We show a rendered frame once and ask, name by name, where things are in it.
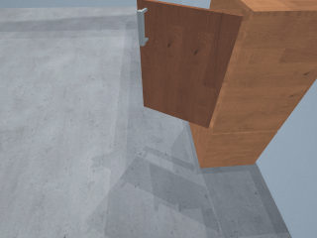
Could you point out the cupboard door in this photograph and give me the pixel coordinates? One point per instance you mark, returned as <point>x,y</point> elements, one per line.
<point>185,59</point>

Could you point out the handle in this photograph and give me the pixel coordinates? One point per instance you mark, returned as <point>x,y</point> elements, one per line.
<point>141,26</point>

